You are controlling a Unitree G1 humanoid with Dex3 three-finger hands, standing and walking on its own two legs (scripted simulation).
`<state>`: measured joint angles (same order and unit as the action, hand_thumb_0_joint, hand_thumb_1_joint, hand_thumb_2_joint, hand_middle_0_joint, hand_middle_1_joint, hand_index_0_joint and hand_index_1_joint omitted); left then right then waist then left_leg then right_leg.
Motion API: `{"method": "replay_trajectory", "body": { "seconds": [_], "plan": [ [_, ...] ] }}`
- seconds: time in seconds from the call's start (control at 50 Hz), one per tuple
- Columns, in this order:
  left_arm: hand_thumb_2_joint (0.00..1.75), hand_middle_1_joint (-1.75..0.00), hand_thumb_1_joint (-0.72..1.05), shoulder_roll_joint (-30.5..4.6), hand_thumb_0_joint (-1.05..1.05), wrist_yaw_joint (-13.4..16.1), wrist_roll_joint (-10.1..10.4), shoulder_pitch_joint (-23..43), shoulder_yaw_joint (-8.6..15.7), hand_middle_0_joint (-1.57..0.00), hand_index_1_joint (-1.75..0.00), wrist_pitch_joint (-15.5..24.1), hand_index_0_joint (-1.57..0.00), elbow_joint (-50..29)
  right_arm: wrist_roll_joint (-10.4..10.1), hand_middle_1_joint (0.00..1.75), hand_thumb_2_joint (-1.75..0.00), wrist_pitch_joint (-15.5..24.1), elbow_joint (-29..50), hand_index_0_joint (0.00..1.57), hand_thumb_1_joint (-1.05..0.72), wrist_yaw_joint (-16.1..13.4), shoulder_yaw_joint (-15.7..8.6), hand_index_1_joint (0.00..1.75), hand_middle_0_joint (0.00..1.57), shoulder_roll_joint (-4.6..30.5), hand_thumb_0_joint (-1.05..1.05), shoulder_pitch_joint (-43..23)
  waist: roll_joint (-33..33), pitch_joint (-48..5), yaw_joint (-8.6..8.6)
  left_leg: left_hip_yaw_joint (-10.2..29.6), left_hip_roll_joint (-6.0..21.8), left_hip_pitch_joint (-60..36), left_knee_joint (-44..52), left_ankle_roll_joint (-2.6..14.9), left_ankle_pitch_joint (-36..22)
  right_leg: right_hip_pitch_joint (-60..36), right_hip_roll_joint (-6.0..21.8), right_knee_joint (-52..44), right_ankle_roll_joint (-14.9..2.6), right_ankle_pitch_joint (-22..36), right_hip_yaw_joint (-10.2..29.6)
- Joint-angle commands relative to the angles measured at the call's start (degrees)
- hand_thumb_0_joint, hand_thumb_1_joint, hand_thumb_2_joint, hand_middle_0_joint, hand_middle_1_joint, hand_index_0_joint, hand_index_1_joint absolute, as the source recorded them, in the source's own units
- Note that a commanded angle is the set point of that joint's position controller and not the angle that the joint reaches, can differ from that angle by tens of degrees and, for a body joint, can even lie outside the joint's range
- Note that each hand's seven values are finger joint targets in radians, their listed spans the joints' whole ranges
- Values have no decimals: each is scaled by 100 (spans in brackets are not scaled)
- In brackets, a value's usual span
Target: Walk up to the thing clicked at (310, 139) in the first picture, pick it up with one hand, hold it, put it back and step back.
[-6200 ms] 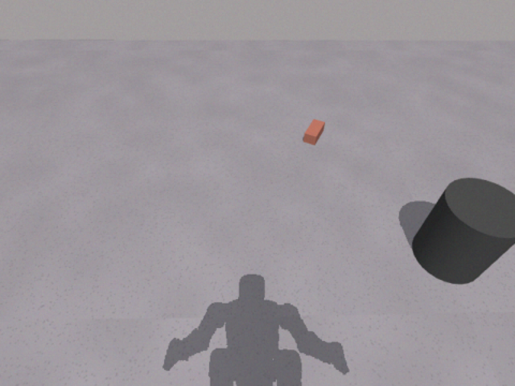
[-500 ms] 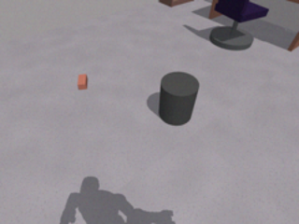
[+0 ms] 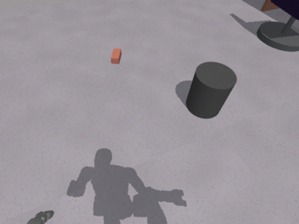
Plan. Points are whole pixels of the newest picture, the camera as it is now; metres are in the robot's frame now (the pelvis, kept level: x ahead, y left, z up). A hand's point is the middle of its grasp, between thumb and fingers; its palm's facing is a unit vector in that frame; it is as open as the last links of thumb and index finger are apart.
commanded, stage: walk up
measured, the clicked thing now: (116, 56) +1.72 +0.35 -0.73
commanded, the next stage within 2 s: stand in 1.24 s
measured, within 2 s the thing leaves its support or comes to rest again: neither
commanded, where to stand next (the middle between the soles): +0.05 -0.04 m, yaw +14 degrees
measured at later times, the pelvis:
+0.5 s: pelvis +0.00 -0.02 +0.00, yaw +10 degrees
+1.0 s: pelvis +0.00 -0.04 +0.01, yaw +14 degrees
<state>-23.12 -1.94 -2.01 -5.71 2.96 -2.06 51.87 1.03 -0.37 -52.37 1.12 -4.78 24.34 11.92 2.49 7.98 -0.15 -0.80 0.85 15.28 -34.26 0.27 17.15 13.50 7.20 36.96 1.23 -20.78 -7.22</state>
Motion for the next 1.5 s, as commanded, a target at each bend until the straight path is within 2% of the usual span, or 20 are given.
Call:
{"method": "replay_trajectory", "body": {
  "seconds": [0.0, 0.02, 0.08, 0.2, 0.26, 0.3, 0.32, 0.34, 0.38, 0.5, 0.52, 0.54, 0.56, 0.58, 0.66, 0.72, 0.76, 0.86, 1.1, 1.48],
  "plan": [
    [90, -30, 90, -955, 0, 129, 84, 28, 309, -20, -30, -147, -20, -638, 113, 30, -90, 299, 484, 20, -90, -253, -473, 30, 20, 2045, 0, 503, -1353, -1018, -110, 3420, 2123, -578, 1665, 1483, -1567, 1188, -386, 2053, -182, -1673, 961],
    [90, -30, 90, -1162, 0, 135, 115, 123, 339, -20, -30, -157, -20, -581, 53, 30, -90, 316, 521, 20, -90, -285, -452, 30, 20, 1945, 0, 277, -1106, -774, -64, 3305, 2059, -168, 1689, 1675, -1411, 1044, -281, 2387, -202, -1518, 1160],
    [90, -30, 90, -1090, 0, 91, 141, -233, 378, -20, -30, -116, -20, -447, 40, 30, -90, 360, 600, 20, -90, -388, -276, 30, 20, 1488, 0, 132, -1225, -833, 134, 1974, 1319, -514, 998, 1193, -2207, 1132, -195, 1981, -263, -893, 1132],
    [90, -30, 90, -927, 0, 98, 105, -315, 377, -20, -30, -11, -20, -486, 59, 30, -90, 307, 776, 20, -90, -364, -233, 30, 20, 1447, 0, 321, -1268, -1037, -18, 1893, 1212, -283, 570, 1259, -2890, 426, -544, 790, -215, -865, 734],
    [90, -30, 90, -865, 0, 155, 96, -814, 386, -20, -30, 118, -20, -282, -26, 30, -90, 187, 925, 20, -90, -331, -144, 30, 20, 1291, 0, -40, -1050, -1152, 276, 1461, 752, 355, -127, 864, -2443, -676, -736, -859, -357, 301, 492],
    [90, -30, 90, -1543, 0, 201, -49, -797, 512, -20, -30, 257, -20, -378, -149, 30, -90, 136, 1061, 20, -90, -313, 10, 30, 20, 753, 0, -12, 470, -963, 243, 832, -247, 1289, -1431, 263, -872, -870, 720, -1785, -913, 835, 2472],
    [90, -30, 90, -1848, 0, 169, -6, -404, 545, -20, -30, 248, -20, -512, -139, 30, -90, 98, 1031, 20, -90, -384, -89, 30, 20, 917, 0, -102, 1072, -888, 242, 458, -413, 1119, -2221, 106, 1729, -124, 1768, -1945, -1773, 1245, 3340],
    [90, -30, 90, -1710, 0, 154, -10, -191, 512, -20, -30, 263, -20, -599, -93, 30, -90, 101, 898, 20, -90, -396, -134, 30, 20, 1069, 0, -19, 878, -552, 137, 693, -207, 1033, -2664, 79, 1955, 261, 1955, -1921, -1984, 1692, 3423],
    [90, -30, 90, -1291, 0, 177, 15, -39, 386, -20, -30, 296, -20, -582, -121, 30, -90, 129, 697, 20, -90, -313, -118, 30, 20, 981, 0, 139, 413, -247, -10, 548, -165, 1022, -2306, 111, 1457, 145, 986, -1454, -1493, 2182, 1901],
    [90, -30, 90, -1276, 0, 134, 95, -362, 334, -20, -30, 237, -20, -590, -27, 30, -90, 302, 437, 20, -90, -201, -67, 30, 20, 666, 0, 446, 751, -944, -49, -110, -329, -544, 1036, 168, -412, -218, 534, -163, -956, 2740, 1073],
    [90, -30, 90, -951, 0, 132, 127, -473, 223, -20, -30, 219, -20, -642, 45, 30, -90, 359, 416, 20, -90, -233, -150, 30, 20, 907, 0, 545, 94, -1215, -99, 678, 133, -1334, 1230, 319, -1100, 315, 358, 531, -623, 2124, 947],
    [90, -30, 90, -520, 0, 131, 200, -589, 114, -20, -30, 197, -20, -729, 134, 30, -90, 424, 529, 20, -90, -267, -199, 30, 20, 1290, 0, 374, -1147, -1281, 57, 2599, 1431, -1727, 1397, 702, -2083, 1308, -321, 1200, -229, 132, 680],
    [90, -30, 90, -931, 0, 216, 199, -480, 237, -20, -30, 104, -20, -584, 15, 30, -90, 426, 580, 20, -90, -257, -243, 30, 20, 1626, 0, 242, -987, -1226, -50, 3004, 1961, -860, 1249, 1505, -1956, 832, -338, 1269, -198, -1622, 994],
    [90, -30, 90, -1054, 0, 227, 189, -409, 242, -20, -30, 99, -20, -503, -5, 30, -90, 427, 568, 20, -90, -256, -228, 30, 20, 1496, 0, 43, -770, -935, 16, 2743, 1863, -378, 1252, 1623, -1896, 654, -243, 1470, -216, -1571, 1116],
    [90, -30, 90, -948, 0, 203, 226, -699, 222, -20, -30, 227, -20, -225, -72, 30, -90, 386, 503, 20, -90, -279, -2, 30, 20, 1162, 0, -399, -1215, -924, 209, 1412, 1072, -221, 743, 915, -2874, 131, -362, 163, -253, -438, 770],
    [90, -30, 90, -1094, 0, 237, 115, -746, 227, -20, -30, 338, -20, 9, -172, 30, -90, 241, 502, 20, -90, -215, 95, 30, 20, 886, 0, -546, -693, -1033, 239, 979, 569, 331, 306, 364, -1672, -885, -181, -1147, -383, 1364, 1006],
    [90, -30, 90, -1437, 0, 207, 106, -103, 219, -20, -30, 363, -20, -79, -176, 30, -90, 149, 282, 20, -90, -187, 102, 30, 20, 727, 0, -332, 115, -693, -78, 632, -57, -211, 189, 109, 345, 374, 716, -1722, -857, 252, 2037],
    [90, -30, 90, -1070, 0, 178, 147, 158, 107, -20, -30, 383, -20, 147, -113, 30, -90, 225, -54, 20, -90, -82, 133, 30, 20, 846, 0, -594, 61, -551, 49, 1059, 353, -235, 949, 249, -471, 65, 53, -1688, -376, 171, 1172],
    [90, -30, 90, -1025, 0, 192, 194, 404, 121, -20, -30, 369, -20, 566, -114, 30, -90, 235, -538, 20, -90, -124, 216, 30, 20, 893, 0, -689, -264, -1077, 102, 971, 414, -376, 1166, 147, -1725, -908, 77, -1732, -349, 1307, 882],
    [90, -30, 90, -985, 0, 190, 152, 317, -29, -20, -30, 375, -20, 1043, -67, 30, -90, 232, -832, 20, -90, -154, 255, 30, 20, 885, 0, -839, -334, -980, 17, 925, 563, -612, 1630, 79, -1644, -962, 44, -2043, -209, 1480, 973]
  ]
}}
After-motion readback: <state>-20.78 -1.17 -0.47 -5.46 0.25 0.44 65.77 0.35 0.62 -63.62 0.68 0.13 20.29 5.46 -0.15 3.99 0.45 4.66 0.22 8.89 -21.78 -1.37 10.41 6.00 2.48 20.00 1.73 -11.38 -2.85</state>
